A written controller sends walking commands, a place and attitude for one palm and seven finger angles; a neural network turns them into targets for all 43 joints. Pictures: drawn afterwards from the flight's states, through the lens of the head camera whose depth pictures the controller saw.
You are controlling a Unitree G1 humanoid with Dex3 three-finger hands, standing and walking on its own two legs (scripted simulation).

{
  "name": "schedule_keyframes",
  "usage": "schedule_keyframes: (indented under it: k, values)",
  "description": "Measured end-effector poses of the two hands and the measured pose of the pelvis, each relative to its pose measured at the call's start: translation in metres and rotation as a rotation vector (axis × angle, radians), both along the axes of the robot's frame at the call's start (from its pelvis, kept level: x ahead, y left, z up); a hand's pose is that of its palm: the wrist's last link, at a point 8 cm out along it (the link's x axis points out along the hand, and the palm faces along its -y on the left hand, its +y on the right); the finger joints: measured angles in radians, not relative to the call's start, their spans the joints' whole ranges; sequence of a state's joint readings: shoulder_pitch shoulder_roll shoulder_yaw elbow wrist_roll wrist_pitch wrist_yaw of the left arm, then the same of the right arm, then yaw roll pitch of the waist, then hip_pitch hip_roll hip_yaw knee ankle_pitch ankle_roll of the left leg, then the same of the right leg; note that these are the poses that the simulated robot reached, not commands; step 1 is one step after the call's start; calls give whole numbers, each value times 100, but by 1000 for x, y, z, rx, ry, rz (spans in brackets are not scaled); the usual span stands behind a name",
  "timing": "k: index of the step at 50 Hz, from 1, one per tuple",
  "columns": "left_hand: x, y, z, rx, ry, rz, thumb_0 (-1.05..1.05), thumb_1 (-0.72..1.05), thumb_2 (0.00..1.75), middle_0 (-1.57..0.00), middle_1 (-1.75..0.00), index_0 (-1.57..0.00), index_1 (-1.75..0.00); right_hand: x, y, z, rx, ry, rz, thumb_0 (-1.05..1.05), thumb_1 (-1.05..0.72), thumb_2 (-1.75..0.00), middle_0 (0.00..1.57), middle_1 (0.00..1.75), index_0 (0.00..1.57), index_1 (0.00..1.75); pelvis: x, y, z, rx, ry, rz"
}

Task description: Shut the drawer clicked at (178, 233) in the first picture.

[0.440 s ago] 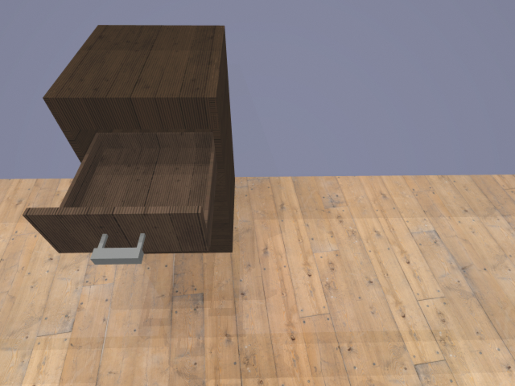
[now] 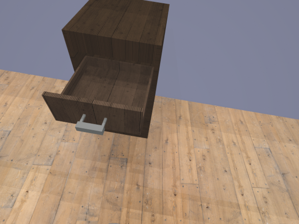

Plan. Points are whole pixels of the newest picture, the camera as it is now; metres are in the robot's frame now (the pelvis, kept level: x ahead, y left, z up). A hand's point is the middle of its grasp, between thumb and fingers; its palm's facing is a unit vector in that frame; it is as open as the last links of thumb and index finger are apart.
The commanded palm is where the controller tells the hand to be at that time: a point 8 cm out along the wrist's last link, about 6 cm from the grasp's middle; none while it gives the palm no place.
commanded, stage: turn or walk to find it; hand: left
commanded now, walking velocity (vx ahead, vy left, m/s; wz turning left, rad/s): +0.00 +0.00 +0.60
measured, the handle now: (92, 123) +0.48 +0.24 -0.15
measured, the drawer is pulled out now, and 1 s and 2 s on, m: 0.29 0.29 0.29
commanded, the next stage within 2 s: stand and wait in 0.24 s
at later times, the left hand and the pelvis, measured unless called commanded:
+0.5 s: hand out of the picture +0.07 +0.19 -0.14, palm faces +0.22 -0.92 -0.32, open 7.4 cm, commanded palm none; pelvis +0.02 -0.04 +0.01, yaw +14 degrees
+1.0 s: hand out of the picture -0.04 +0.18 -0.17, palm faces +0.49 -0.84 -0.23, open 7.4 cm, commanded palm none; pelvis +0.05 +0.00 +0.01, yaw +25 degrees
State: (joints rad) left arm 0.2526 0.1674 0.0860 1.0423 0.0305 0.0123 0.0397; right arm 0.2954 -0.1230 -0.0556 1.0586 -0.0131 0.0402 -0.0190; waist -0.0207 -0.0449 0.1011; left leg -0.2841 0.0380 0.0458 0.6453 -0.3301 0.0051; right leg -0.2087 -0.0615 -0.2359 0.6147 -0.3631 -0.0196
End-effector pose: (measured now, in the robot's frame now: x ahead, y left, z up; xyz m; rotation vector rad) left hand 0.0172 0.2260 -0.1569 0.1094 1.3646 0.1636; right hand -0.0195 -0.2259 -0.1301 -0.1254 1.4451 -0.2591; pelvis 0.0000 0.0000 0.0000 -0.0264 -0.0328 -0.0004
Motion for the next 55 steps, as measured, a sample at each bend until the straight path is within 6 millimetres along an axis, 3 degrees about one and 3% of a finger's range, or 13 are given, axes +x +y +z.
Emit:
schedule_keyframes:
  k: [3,11,15,19,24,30,36,44,48,55]
  values:
    - [5,16,0,8,0,18,0,91,90,-20,-30,-20,-30,16,3,3,-23,-34,49,0,-91,-90,20,30,20,30,-2,9,0,11,10,20]
    - [41,45,35,73,-123,56,0,91,90,-19,-30,-19,-30,50,7,15,-6,-44,164,0,-91,-90,20,30,20,30,0,12,18,1,66,103]
    - [54,47,47,113,-161,71,0,91,90,-19,-30,-19,-30,71,-1,12,8,-52,215,0,-91,-90,20,30,20,30,4,3,20,-2,84,150]
    - [60,35,53,146,-180,88,0,91,90,-19,-30,-19,-30,94,-17,3,23,-64,253,0,-91,-90,20,30,20,30,9,-13,18,8,90,185]
    - [45,11,52,178,-164,121,0,91,90,-19,-30,-19,-30,128,-39,-14,47,-90,281,0,-91,-90,20,30,20,30,18,-34,8,37,78,227]
    - [6,-19,54,148,-70,224,0,90,90,-20,-30,-20,-30,171,-47,-8,53,-108,348,0,-91,-90,20,30,20,30,29,-42,16,56,59,300]
    - [-35,-36,46,99,-4,337,0,90,90,-20,-30,-20,-30,221,-25,1,53,-140,460,0,-91,-90,19,30,19,30,38,-39,18,60,52,370]
    - [-89,-27,15,36,90,467,0,90,90,-20,-30,-20,-30,284,44,11,35,-288,623,0,-91,-90,19,30,20,30,44,-12,1,24,47,434]
    - [-90,-15,13,32,108,486,0,91,90,-20,-30,-20,-30,283,65,20,35,-308,652,0,-91,-90,20,30,20,30,46,-5,7,23,41,438]
    - [-53,2,30,54,20,456,0,91,90,-19,-30,-19,-30,251,70,15,76,-232,619,0,-91,-90,20,30,20,30,52,0,17,11,40,437]
